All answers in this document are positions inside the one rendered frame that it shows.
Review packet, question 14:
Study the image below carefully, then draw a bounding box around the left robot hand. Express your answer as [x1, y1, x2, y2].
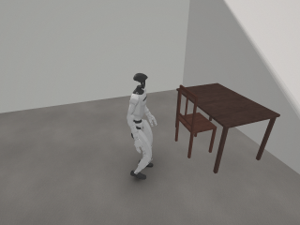
[147, 115, 157, 126]

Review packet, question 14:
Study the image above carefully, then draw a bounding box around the robot right upper arm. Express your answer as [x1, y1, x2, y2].
[127, 95, 140, 120]

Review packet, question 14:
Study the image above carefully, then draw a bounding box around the robot left forearm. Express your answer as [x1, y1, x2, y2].
[144, 105, 152, 117]

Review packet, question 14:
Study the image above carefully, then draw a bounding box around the robot thigh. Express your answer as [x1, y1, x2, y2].
[142, 119, 153, 146]
[131, 127, 152, 160]

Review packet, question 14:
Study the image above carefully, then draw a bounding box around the right robot hand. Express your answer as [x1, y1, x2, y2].
[134, 139, 146, 153]

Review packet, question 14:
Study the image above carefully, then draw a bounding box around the right robot thigh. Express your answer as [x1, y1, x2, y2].
[131, 127, 152, 160]

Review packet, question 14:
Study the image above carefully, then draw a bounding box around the table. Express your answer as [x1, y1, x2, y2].
[175, 83, 280, 173]

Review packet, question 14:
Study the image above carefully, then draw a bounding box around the chair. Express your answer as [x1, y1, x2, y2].
[174, 84, 217, 158]

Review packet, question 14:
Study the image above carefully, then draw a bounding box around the robot right forearm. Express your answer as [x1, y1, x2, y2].
[127, 116, 140, 140]

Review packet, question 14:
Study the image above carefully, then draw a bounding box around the left robot thigh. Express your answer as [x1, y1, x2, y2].
[142, 119, 153, 146]

